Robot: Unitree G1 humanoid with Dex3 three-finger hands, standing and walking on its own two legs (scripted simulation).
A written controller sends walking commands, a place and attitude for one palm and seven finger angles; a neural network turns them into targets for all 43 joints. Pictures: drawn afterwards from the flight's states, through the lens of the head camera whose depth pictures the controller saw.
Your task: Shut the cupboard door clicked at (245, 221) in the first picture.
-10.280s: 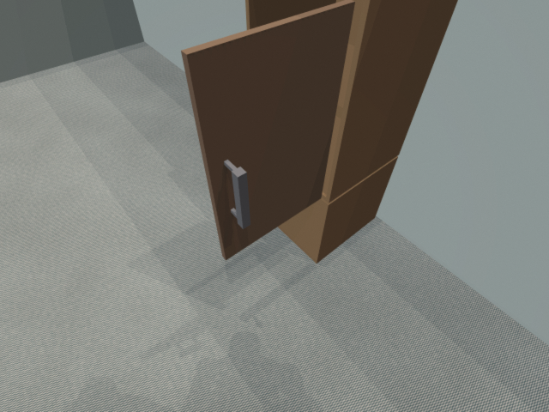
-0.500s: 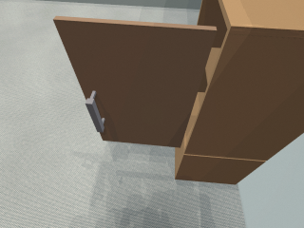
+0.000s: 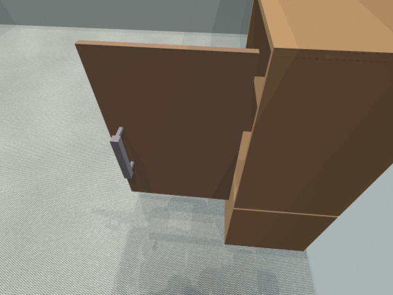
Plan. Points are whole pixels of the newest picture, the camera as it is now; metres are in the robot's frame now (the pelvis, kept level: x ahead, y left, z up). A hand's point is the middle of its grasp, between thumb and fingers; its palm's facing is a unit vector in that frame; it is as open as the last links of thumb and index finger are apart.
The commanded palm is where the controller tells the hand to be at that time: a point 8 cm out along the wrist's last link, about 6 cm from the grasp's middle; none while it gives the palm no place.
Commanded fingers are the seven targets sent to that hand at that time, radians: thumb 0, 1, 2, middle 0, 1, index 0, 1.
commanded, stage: look again from close up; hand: left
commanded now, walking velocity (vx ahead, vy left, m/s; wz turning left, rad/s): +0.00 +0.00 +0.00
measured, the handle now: (124, 153) +0.51 +0.25 -0.08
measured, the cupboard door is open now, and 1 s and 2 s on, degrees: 89 89 89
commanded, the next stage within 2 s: shuffle to correct the standing spot in 0.36 s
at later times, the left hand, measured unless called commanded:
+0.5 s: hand out of the picture +0.03 +0.20 -0.17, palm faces -0.01 -0.97 -0.22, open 7.4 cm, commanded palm none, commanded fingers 0.00 0.90 0.90 -0.20 -0.30 -0.20 -0.30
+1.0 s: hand out of the picture +0.08 +0.24 -0.18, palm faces +0.01 -0.97 -0.25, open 7.4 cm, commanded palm none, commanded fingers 0.00 0.90 0.90 -0.20 -0.30 -0.20 -0.30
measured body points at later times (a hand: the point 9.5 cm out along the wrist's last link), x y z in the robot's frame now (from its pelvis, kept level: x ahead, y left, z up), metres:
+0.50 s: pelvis +0.02 +0.00 +0.00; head +0.03 +0.01 +0.45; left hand +0.04 +0.25 -0.15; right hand +0.05 -0.23 -0.15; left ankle +0.01 +0.13 -0.74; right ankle -0.03 -0.11 -0.74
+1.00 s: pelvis +0.05 +0.04 -0.01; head +0.09 +0.04 +0.44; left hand +0.08 +0.29 -0.16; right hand +0.06 -0.19 -0.17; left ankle +0.01 +0.13 -0.74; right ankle +0.04 -0.07 -0.74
